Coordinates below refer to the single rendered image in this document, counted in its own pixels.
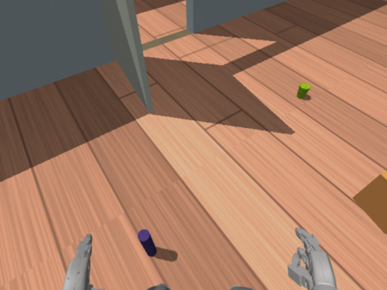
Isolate left robot hand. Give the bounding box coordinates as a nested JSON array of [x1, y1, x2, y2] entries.
[[62, 234, 104, 290]]

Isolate right robot hand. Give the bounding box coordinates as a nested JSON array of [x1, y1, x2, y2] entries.
[[288, 227, 337, 290]]

